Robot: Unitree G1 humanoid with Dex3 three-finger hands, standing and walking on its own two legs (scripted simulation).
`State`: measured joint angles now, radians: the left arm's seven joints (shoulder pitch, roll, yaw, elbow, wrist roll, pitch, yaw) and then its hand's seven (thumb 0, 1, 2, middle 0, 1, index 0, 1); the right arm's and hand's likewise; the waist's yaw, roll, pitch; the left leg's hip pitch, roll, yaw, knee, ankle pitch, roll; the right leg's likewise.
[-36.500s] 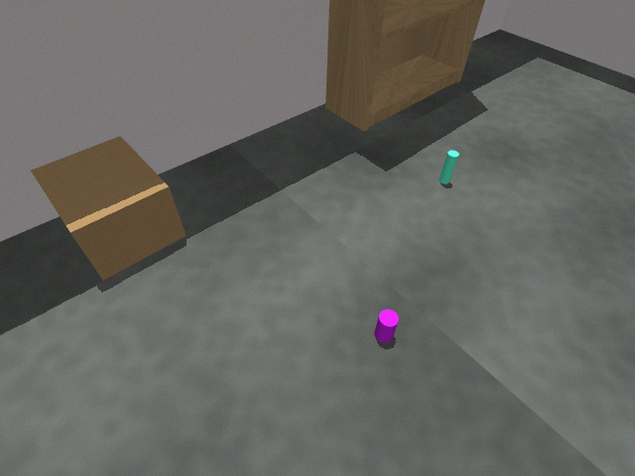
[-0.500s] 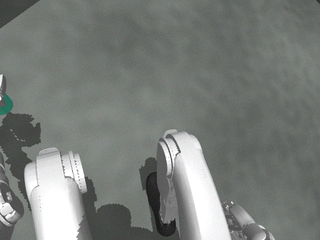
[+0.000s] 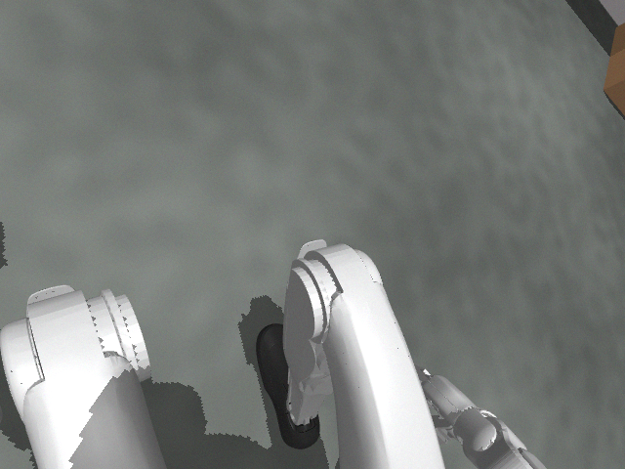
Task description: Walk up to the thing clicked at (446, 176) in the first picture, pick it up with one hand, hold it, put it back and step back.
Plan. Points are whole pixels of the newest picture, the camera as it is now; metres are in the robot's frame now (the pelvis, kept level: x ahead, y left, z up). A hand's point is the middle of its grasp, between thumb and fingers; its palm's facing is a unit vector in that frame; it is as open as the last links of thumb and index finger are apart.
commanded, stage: lower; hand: left
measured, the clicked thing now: out of the picture +0.45 +0.33 -0.16
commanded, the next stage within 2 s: loosen in 0.72 s
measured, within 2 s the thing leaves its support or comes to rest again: rests again in 0.52 s
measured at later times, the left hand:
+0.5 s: hand out of the picture +0.46 +0.31 -0.16, palm faces +0.46 -0.89 -0.02, open 7.1 cm
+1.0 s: hand out of the picture +0.46 +0.32 -0.17, palm faces +0.46 -0.89 +0.00, open 7.1 cm
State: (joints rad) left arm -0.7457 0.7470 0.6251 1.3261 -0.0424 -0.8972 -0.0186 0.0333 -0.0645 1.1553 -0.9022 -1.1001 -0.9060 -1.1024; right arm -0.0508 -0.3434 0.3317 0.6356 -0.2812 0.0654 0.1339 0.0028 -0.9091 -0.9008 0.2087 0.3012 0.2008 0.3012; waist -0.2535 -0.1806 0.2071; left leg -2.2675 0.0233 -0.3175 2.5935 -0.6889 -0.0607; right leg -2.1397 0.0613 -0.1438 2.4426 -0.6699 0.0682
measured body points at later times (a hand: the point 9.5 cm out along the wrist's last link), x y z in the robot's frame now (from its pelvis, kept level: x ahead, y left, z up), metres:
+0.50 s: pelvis -0.01 +0.01 -0.01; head +0.24 +0.16 +0.33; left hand +0.43 +0.36 -0.16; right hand +0.13 -0.26 -0.06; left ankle +0.08 +0.14 -0.26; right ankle +0.12 -0.13 -0.26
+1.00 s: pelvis -0.01 +0.02 -0.01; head +0.23 +0.19 +0.32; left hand +0.43 +0.36 -0.17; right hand +0.14 -0.24 -0.04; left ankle +0.08 +0.14 -0.26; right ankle +0.12 -0.12 -0.26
